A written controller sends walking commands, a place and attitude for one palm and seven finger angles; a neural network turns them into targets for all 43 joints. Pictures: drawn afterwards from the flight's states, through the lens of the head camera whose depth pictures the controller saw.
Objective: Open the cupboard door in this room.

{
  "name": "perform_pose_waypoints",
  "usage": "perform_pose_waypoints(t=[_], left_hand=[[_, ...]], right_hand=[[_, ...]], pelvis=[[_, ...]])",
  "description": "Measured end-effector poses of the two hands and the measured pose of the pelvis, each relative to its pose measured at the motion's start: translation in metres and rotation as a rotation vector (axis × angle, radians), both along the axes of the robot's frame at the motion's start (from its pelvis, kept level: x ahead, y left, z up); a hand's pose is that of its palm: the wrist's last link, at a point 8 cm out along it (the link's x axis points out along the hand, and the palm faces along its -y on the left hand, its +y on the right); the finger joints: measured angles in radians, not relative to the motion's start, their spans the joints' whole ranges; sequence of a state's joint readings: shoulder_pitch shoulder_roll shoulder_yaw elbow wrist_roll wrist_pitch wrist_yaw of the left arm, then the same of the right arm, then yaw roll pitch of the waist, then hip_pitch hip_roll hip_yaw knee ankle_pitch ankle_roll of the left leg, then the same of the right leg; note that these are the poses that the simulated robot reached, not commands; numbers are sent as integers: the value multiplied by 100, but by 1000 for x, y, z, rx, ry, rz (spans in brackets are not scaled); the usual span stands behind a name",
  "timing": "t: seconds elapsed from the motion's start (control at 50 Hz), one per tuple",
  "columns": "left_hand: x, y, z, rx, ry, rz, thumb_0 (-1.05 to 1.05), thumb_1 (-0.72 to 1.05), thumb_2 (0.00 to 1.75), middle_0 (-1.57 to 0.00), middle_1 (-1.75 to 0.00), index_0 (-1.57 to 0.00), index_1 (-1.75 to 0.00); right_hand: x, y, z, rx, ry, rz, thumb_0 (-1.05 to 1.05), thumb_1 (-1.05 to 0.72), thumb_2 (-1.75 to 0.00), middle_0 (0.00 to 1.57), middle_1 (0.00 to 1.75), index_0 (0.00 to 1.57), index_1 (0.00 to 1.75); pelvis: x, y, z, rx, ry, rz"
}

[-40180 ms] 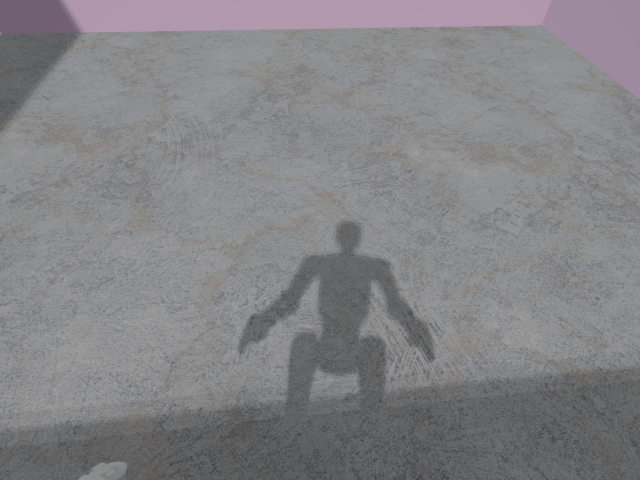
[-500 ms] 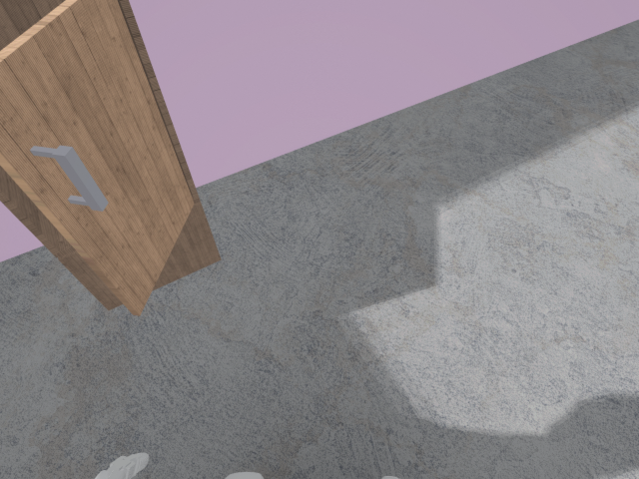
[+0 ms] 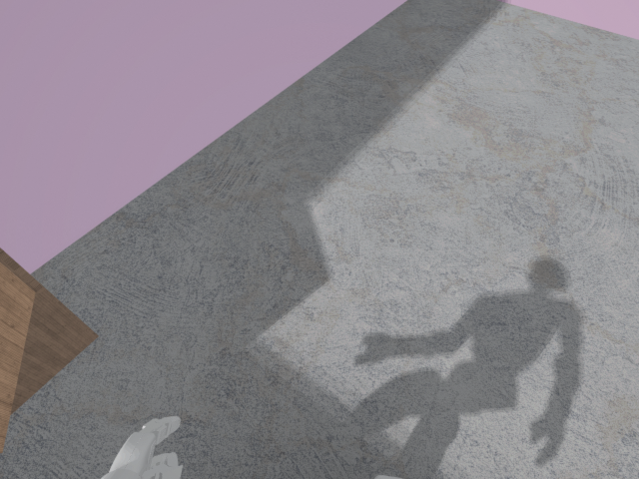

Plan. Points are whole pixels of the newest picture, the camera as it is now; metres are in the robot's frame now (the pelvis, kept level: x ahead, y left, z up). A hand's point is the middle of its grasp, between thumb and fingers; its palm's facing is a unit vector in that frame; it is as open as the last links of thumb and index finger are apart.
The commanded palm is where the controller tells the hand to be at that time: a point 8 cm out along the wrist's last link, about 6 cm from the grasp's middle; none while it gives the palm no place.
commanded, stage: walk to a spot facing it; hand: left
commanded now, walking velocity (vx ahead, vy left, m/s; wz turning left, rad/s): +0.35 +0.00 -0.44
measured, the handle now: out of the picture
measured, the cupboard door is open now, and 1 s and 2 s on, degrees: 50 50 50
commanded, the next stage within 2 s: turn to face it in 1.40 s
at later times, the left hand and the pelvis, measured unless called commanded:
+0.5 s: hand (223, 377) +0.28 +0.15 -0.15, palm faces -0.20 -0.96 -0.17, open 7.4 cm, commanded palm none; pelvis +0.18 -0.02 +0.02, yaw -13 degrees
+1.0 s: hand (283, 298) +0.44 +0.07 -0.18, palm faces -0.26 -0.95 -0.17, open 7.3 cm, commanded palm none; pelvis +0.40 -0.11 +0.00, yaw -19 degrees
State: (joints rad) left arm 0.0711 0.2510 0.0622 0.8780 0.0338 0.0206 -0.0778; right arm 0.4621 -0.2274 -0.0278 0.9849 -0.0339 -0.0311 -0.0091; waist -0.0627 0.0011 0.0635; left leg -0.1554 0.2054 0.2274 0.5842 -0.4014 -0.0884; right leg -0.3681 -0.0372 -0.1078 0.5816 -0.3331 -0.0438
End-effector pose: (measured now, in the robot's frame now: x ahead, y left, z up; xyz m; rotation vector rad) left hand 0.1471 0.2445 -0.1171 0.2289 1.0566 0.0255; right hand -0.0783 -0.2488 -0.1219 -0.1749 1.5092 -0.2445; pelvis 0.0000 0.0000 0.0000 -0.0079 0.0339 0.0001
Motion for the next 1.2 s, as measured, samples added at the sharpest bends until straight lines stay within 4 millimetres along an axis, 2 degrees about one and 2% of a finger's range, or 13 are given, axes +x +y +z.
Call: perform_pose_waypoints(t=[0.08, 0.22, 0.32, 0.38, 0.46, 0.56, 0.66, 0.74, 0.86, 0.94, 0.98, 1.06, 1.2], left_hand=[[20, -17, -3, 23, -13, -5, 1, 91, 90, -20, -30, -20, -30], [12, -27, -9, 10, 162, -20, 1, 91, 90, -20, -30, -20, -30], [25, -16, -27, -9, 246, -5, 1, 91, 90, -20, -30, -21, -30], [52, -15, -28, 5, 264, -29, 1, 91, 90, -20, -30, -20, -30], [109, -29, -14, 3, 212, -54, 2, 91, 90, -20, -30, -20, -30], [189, -67, 0, 4, 135, -133, 1, 91, 90, -20, -29, -20, -30], [255, -108, -10, 28, 52, -168, 1, 91, 90, -20, -30, -20, -30], [266, -126, -9, 31, 105, -147, 1, 91, 90, -20, -30, -20, -30], [270, -130, -13, 29, 245, -111, 0, 93, 90, -20, -30, -20, -30], [280, -127, -28, 19, 330, -86, 1, 92, 90, -20, -30, -20, -30], [292, -127, -34, 27, 367, -98, 1, 92, 90, -20, -30, -20, -30], [345, -144, -26, 32, 336, -117, 1, 92, 90, -20, -30, -20, -30], [469, -204, -4, 14, 128, -167, 1, 92, 90, -20, -30, -20, -30]], right_hand=[[27, -10, -14, 14, 3, -50, 0, -91, -90, 20, 30, 20, 29], [154, -10, 2, 12, -268, -55, 0, -91, -90, 20, 30, 19, 29], [229, -3, 3, -24, -420, -31, 0, -91, -90, 20, 30, 20, 29], [241, 1, 4, -28, -417, -51, 0, -91, -90, 20, 30, 20, 29], [228, 2, 6, -8, -300, -104, -1, -92, -90, 20, 30, 20, 29], [202, -10, 0, 34, -128, -192, 0, -93, -90, 20, 30, 20, 29], [195, -35, -22, 73, 12, -270, 0, -92, -90, 20, 30, 20, 29], [243, -61, -16, 53, -5, -274, 0, -92, -90, 20, 30, 19, 29], [366, -92, 2, 17, -202, -230, 0, -92, -90, 19, 30, 19, 29], [447, -104, -2, -9, -326, -179, 0, -91, -90, 19, 30, 19, 29], [474, -107, -4, -24, -372, -180, 0, -91, -90, 19, 30, 19, 29], [492, -110, -2, -10, -353, -208, -1, -92, -90, 20, 30, 20, 29], [481, -138, -13, 45, -150, -258, -1, -94, -90, 20, 30, 20, 29]], pelvis=[[17, -9, -4, -6, -26, -41], [62, -9, 11, 3, -23, -123], [108, 2, -1, -21, -20, -174], [131, -1, 0, -8, -23, -204], [161, -13, 11, 2, -9, -221], [201, -37, 15, 3, -1, -254], [244, -73, -6, 25, -19, -271], [276, -88, 3, 1, -18, -270], [331, -106, 14, 5, -6, -285], [377, -108, 3, -18, -20, -304], [395, -111, -2, -6, -31, -321], [426, -125, 4, 10, -27, -318], [482, -166, 9, 15, -28, -306]])
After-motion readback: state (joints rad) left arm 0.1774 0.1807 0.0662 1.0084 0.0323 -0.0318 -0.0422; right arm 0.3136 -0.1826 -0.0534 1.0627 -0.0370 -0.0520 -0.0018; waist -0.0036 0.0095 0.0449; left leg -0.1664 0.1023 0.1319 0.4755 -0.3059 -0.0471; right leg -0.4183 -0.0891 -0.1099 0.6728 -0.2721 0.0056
